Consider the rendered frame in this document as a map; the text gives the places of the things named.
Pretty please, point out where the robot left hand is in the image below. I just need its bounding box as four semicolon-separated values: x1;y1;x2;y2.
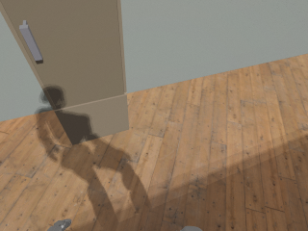
47;218;72;231

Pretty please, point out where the handle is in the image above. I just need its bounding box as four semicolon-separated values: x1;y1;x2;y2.
19;20;42;61

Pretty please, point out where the cupboard door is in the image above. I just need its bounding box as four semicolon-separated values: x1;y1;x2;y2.
0;0;124;109

